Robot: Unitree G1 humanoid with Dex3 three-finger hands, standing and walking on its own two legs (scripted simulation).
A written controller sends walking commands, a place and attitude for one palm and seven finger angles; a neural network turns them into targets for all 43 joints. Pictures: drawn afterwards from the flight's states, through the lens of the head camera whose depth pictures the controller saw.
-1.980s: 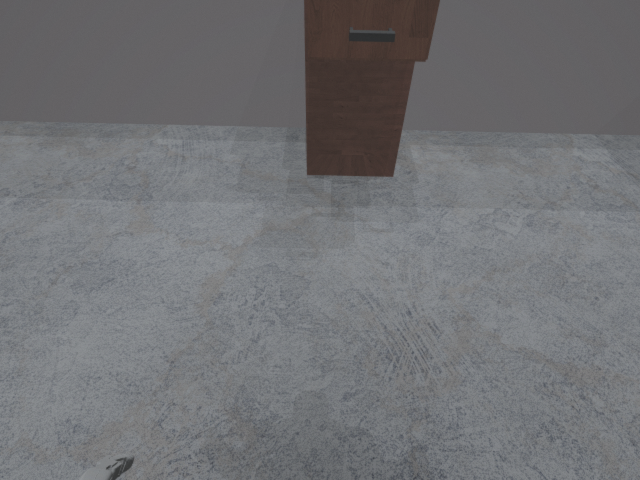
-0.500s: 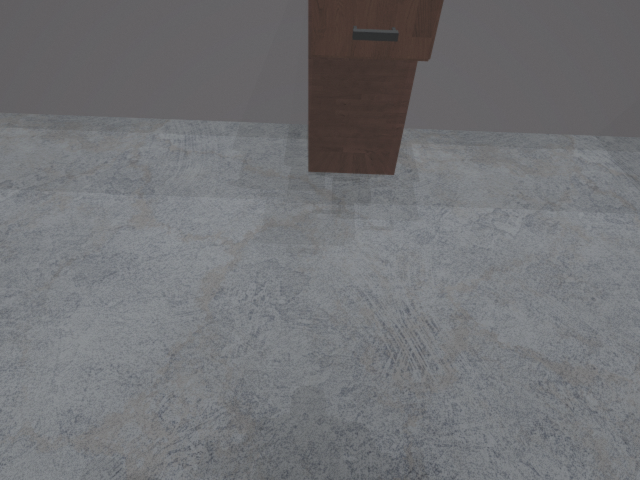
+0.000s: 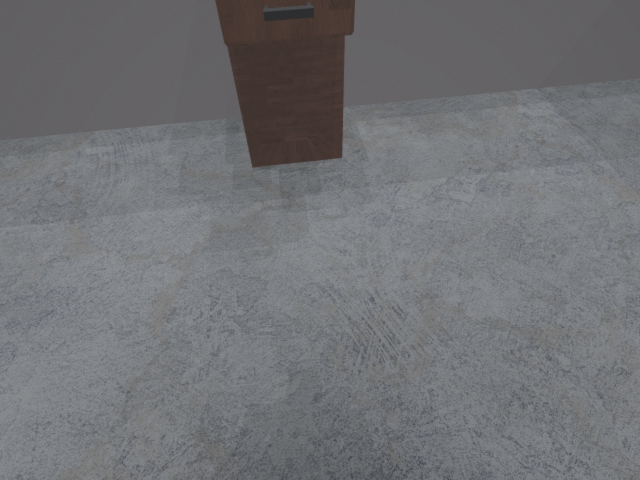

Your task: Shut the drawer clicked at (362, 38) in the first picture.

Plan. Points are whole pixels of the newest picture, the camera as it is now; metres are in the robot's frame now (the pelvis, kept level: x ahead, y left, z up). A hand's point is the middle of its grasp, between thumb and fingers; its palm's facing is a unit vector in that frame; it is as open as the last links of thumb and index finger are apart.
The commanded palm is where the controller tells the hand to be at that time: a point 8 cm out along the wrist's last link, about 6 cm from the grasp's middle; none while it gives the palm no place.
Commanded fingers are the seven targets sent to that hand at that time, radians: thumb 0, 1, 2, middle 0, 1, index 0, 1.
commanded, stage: walk to a spot facing it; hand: left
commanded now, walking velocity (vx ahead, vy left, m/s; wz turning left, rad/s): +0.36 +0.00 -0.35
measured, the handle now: (288, 9) +1.26 +0.18 +0.05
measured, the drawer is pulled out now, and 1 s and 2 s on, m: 0.29 0.29 0.29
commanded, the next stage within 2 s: turn to face it in 1.44 s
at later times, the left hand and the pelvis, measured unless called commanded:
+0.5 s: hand (198, 468) +0.16 +0.20 -0.18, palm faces -0.05 -0.99 -0.15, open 7.4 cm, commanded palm none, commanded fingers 0.00 0.90 0.90 -0.20 -0.30 -0.20 -0.30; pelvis +0.22 +0.03 +0.00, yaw -9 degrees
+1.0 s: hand (274, 250) +0.55 +0.14 -0.15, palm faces -0.38 -0.92 -0.13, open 7.4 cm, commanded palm none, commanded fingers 0.00 0.90 0.90 -0.20 -0.30 -0.20 -0.30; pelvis +0.41 +0.02 +0.02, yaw -21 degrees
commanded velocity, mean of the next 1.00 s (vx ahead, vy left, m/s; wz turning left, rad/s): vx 0.36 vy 0.00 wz -0.33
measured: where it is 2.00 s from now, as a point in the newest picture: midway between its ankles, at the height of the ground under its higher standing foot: (388, 317)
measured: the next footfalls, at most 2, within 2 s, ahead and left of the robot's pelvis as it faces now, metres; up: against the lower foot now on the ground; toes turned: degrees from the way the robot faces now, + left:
left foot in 0.46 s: +0.37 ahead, +0.10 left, +0.00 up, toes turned -1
right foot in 1.14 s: +0.56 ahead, -0.16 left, +0.00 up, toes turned -33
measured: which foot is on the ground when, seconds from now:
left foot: up 0.00-0.44, down 0.46-1.00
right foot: down 0.00-0.48, up 0.50-1.00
